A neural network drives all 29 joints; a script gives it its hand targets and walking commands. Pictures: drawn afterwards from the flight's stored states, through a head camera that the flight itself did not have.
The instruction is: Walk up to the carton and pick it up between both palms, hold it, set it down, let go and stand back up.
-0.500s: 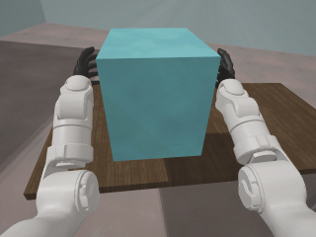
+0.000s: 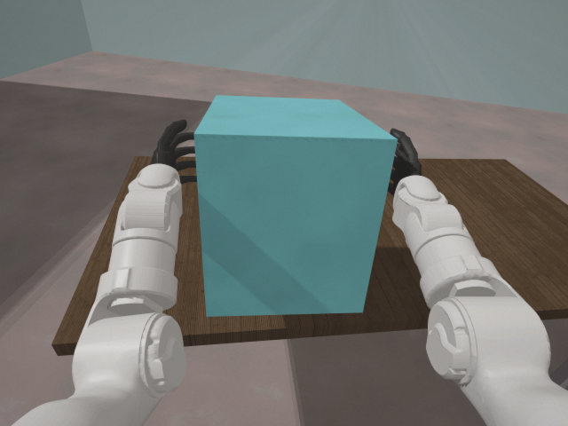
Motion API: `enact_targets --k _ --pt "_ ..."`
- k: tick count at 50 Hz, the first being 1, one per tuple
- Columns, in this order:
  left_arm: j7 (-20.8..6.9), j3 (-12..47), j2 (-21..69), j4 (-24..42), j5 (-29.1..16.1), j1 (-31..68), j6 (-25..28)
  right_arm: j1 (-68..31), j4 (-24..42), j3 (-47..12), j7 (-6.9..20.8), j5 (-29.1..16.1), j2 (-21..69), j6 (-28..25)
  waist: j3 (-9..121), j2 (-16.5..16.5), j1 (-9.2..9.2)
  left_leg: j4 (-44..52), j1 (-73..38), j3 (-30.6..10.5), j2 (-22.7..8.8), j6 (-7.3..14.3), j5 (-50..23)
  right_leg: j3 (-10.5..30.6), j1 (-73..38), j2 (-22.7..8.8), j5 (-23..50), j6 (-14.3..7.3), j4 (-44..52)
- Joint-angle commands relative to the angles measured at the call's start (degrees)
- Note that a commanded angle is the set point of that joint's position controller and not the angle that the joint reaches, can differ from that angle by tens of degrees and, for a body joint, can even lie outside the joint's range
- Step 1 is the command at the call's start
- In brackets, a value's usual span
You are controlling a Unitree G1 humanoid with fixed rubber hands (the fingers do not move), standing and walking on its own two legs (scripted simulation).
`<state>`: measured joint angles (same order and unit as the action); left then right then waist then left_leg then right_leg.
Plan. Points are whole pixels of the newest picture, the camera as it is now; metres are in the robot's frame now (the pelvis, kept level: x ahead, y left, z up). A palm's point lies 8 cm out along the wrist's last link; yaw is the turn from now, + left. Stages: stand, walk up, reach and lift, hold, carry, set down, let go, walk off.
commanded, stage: set down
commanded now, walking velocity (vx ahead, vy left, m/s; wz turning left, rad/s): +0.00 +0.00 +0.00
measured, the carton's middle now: (282, 192) +0.50 +0.01 +0.14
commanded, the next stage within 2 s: none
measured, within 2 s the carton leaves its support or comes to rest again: neither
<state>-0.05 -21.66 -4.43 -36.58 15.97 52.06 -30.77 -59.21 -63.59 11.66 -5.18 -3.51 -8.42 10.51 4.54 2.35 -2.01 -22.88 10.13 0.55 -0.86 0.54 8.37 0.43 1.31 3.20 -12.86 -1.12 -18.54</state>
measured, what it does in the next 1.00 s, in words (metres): stands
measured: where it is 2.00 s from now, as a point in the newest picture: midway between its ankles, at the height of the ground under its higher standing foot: outside the picture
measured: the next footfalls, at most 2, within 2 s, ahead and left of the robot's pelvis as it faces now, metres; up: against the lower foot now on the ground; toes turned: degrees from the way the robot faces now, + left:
none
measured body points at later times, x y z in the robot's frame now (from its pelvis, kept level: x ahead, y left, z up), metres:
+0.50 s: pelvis +0.02 +0.00 +0.00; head +0.00 +0.02 +0.45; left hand +0.45 +0.18 +0.19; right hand +0.46 -0.16 +0.20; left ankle +0.05 +0.11 -0.74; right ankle -0.02 -0.10 -0.74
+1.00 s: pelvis +0.01 +0.00 +0.00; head +0.00 +0.02 +0.45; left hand +0.44 +0.18 +0.16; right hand +0.44 -0.16 +0.16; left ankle +0.05 +0.11 -0.74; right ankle -0.02 -0.10 -0.74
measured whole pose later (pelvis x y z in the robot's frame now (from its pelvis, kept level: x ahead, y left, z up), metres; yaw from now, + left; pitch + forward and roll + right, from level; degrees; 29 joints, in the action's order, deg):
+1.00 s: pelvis +0.01 +0.00 +0.00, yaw +0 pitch -3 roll -1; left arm 3.6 -27.5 -2.9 -45.4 17.2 52.5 -21.5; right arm -57.0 -64.1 19.3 -2.1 6.1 -5.5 7.0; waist -0.3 2.4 -1.3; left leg -22.2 11.3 0.8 -0.5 0.5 8.5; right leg 0.4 2.8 2.8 -13.1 -1.2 -18.5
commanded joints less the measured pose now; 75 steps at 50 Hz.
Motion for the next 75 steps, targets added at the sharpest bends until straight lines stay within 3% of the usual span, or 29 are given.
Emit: enact_targets --k 1,7,9,14,16,17,19,20,22,23,27,28,30,33,38,42,43,47,48,49,54,55,56,58,63,68,71,73,75 --pt "-5.34 14.47 26.06 3.12 -6.21 46.4 8.76 -45.83 17.25 -4.1 10.1 4.57 31.97 -7.11 21.36 -0.03 5.21 6.86 -15.6 2.84 0.01 1.21 -3.96 -3.67 8.67 -2.02 2.53 3.12 5.4" --pt "-2.98 20.01 31.39 5.94 -8.96 51.23 13.48 -48.38 21.15 -7.16 9.41 3.93 35.18 -10.27 35.09 -1.32 3.8 2.79 -19.74 2.3 -0.21 -0.5 -13.72 -3.05 6.84 -1.99 14.56 3.22 2.87" --pt "-4.03 13.67 27.65 2.18 -6.74 46.11 12.93 -42.49 18.08 -7.61 8.76 4.27 35.34 -8.47 31.64 2.33 5.05 2.99 -16.84 2.65 0.29 0.55 -15.0 -1.79 1.66 -2.96 23.49 4.74 2.36" --pt "-7.79 6.09 22.99 -2.12 -1.09 34.0 8.65 -32.56 10.27 -2.6 7.64 5.88 30.08 -4.86 14.79 2.18 1.79 6.3 -16.12 3.16 0.3 0.72 -14.31 -3.21 -0.85 -3.1 28.01 6.34 3.19" --pt "-9.04 2.98 21.92 -1.9 0.3 32.94 7.99 -32.46 10.71 -3.24 7.79 5.3 30.9 -3.62 13.44 2.54 4.32 7.38 -15.97 3.66 0.48 0.72 -14.5 -2.69 -3.1 -3.33 27.41 6.61 2.96" --pt "-9.13 5.28 22.76 -0.14 -0.11 34.34 8.25 -32.54 11.82 -2.65 7.74 5.52 29.9 -4.19 14.59 1.32 2.67 6.8 -16.54 3.34 0.39 0.15 -16.52 -3.11 -3.03 -3.09 30.01 6.29 2.37" --pt "-8.81 6.9 23.48 0.4 -1.15 34.81 8.03 -33.66 12.47 -3.59 8.5 5.02 30.08 -4.48 16.45 -0.09 3.65 6.16 -17.6 3.2 0.21 -0.31 -18.8 -3.6 -0.67 -2.84 29.56 5.84 2.43" --pt "-8.61 8.94 24.82 1.73 -1.81 35.6 8.65 -33.57 12.91 -2.65 8.61 5.8 30.5 -4.78 19.64 -1.35 1.88 5.5 -18.68 3.08 0.35 -0.67 -19.97 -3.9 -0.16 -2.63 28.15 5.45 2.57" --pt "-7.22 12.92 27.56 5.11 -4.17 39.36 10.27 -37.39 18.25 -5.32 9.08 4.53 32.85 -6.89 25.96 -1.35 3.35 2.84 -22.1 2.18 -0.01 -1.77 -25.79 -4.14 1.99 -2.12 28.21 4.65 1.9" --pt "-6.33 17.9 30.09 10.82 -5.73 43.9 12.09 -39.43 21.2 -7.16 8.79 3.85 34.77 -8.83 34.88 -3.13 2.68 0.48 -25.5 2.36 -0.12 -2.78 -30.76 -4.42 1.86 -1.67 30.19 4.14 0.81" --pt "-3.39 22.81 34.69 10.88 -8.42 45.9 15.68 -40.56 21.86 -7.74 8.83 5.28 36.29 -11.38 44.31 -4.2 1.77 -2.17 -30.15 0.72 -1.29 -3.75 -37.94 -5.39 10.1 -0.95 27.88 3.98 1.05" --pt "-3.14 20.68 34.58 11.24 -7.85 44.24 15.72 -40.61 22.15 -8.66 8.84 5.72 37.45 -11.4 44.02 -3.0 3.73 -2.37 -32.7 0.94 -1.77 -2.91 -38.87 -5.38 12.4 -0.87 26.38 4.25 1.64" --pt "-3.67 17.5 31.99 3.18 -6.14 43.19 15.25 -38.89 18.5 -4.39 9.12 7.61 34.01 -11.16 35.72 -2.42 2.23 -1.38 -28.97 1.48 -1.62 -2.84 -34.29 -4.85 11.02 -1.23 24.74 4.01 2.5" --pt "-5.86 6.38 25.73 -8.12 -0.89 35.57 12.25 -35.65 13.77 -0.05 9.17 10.15 30.7 -7.97 18.21 2.06 3.68 2.75 -20.42 3.38 -0.94 -0.22 -20.35 -3.57 6.04 -2.48 23.07 5.0 3.93" --pt "-8.55 0.82 21.61 -7.29 2.4 35.53 9.61 -32.58 8.68 2.76 10.3 10.21 29.58 -4.04 8.65 1.22 3.9 7.55 -14.37 4.31 -0.24 1.74 -9.75 -2.89 3.35 -3.04 18.1 5.34 4.08" --pt "-7.84 -0.13 21.2 -7.63 2.39 37.19 10.9 -36.21 9.99 2.89 12.33 11.19 30.8 -3.92 12.51 1.52 6.78 8.53 -11.84 4.2 -0.45 2.46 -4.27 -2.29 5.14 -3.17 9.67 4.61 4.23" --pt "-6.8 2.57 23.12 -5.95 1.09 39.5 11.6 -37.55 10.79 3.14 12.59 11.73 31.98 -5.13 15.05 0.6 5.15 7.98 -12.9 3.97 -0.43 1.59 -5.34 -3.65 6.76 -2.85 9.83 4.19 3.89" --pt "-2.75 12.76 31.07 -0.89 -4.54 51.89 18.3 -47.16 17.36 3.85 13.57 13.85 34.43 -11.13 32.53 -2.04 4.18 4.91 -17.13 3.62 -1.07 -1.35 -9.54 -4.86 12.6 -1.77 8.12 2.84 3.42" --pt "-1.64 16.1 33.73 0.71 -5.69 55.43 20.47 -47.93 17.48 4.99 13.79 14.76 34.53 -12.91 39.83 -3.9 2.23 3.63 -18.74 3.04 -1.37 -2.45 -13.09 -5.6 15.33 -1.53 9.47 2.22 2.83" --pt "-0.88 18.27 36.41 1.21 -6.57 55.51 21.97 -46.5 17.16 3.35 13.9 14.65 36.1 -14.36 45.77 -5.09 2.6 1.64 -21.61 2.71 -1.89 -3.02 -18.83 -5.64 17.16 -1.53 11.48 2.23 2.55" --pt "-0.84 8.21 29.43 -12.15 -1.88 45.34 22.58 -37.64 8.92 9.46 13.93 20.24 34.35 -13.39 37.09 -2.64 3.76 1.48 -21.21 4.06 -2.11 -1.76 -20.09 -4.16 14.92 -2.77 15.38 2.87 3.46" --pt "-2.15 5.49 27.32 -14.59 -0.41 42.6 21.08 -35.0 5.5 11.85 13.72 21.38 31.91 -11.53 26.06 -1.39 2.11 3.35 -19.29 4.29 -1.9 -1.28 -16.15 -4.55 13.22 -2.93 13.19 3.47 4.34" --pt "-3.28 2.37 23.59 -15.0 1.24 37.75 18.51 -31.51 3.81 12.23 13.53 20.54 29.73 -8.9 16.56 -0.29 2.28 5.15 -18.25 4.83 -1.66 -0.23 -12.87 -4.39 10.38 -2.82 13.37 3.94 4.55" --pt "-4.5 -1.95 21.56 -14.25 3.65 34.49 15.99 -31.48 4.68 8.52 13.5 17.42 29.44 -6.91 11.49 1.47 5.93 5.89 -15.75 5.21 -1.11 1.46 -13.47 -2.99 5.88 -3.1 18.34 4.7 3.54" --pt "-6.36 -2.7 21.26 -11.61 3.61 33.38 12.0 -33.35 7.62 6.7 13.94 15.09 29.79 -3.44 12.5 2.46 5.82 6.64 -13.29 5.3 -0.28 1.81 -14.56 -2.43 2.6 -3.22 24.37 6.12 2.5" --pt "-3.44 8.82 31.89 -3.19 -1.11 40.17 18.56 -37.55 13.98 5.6 14.16 17.78 37.21 -11.01 38.2 -3.26 4.62 -0.57 -23.91 3.24 -1.33 -2.35 -34.72 -5.19 13.57 -1.95 29.61 4.96 -0.03" --pt "-0.82 11.92 36.54 -2.06 -2.67 42.33 23.53 -38.07 15.4 5.15 14.97 20.64 38.43 -15.59 55.91 -4.93 6.67 -4.68 -33.16 2.13 -4.23 -2.55 -47.15 -6.42 28.3 -1.25 20.17 2.82 1.45" --pt "0.85 11.09 34.24 -3.78 -1.05 39.15 26.07 -32.74 10.47 5.78 14.97 21.54 37.83 -17.77 54.72 -6.08 8.74 -6.81 -34.18 3.35 -4.97 -3.53 -54.58 -5.81 29.65 -1.16 20.49 0.9 4.08" --pt "-0.27 7.28 31.45 -9.38 0.45 37.54 25.4 -30.86 7.15 10.04 14.77 23.46 35.33 -17.09 43.78 -4.11 6.57 -5.27 -29.48 3.77 -4.25 -3.9 -50.95 -5.63 24.95 -1.71 22.62 2.06 3.5"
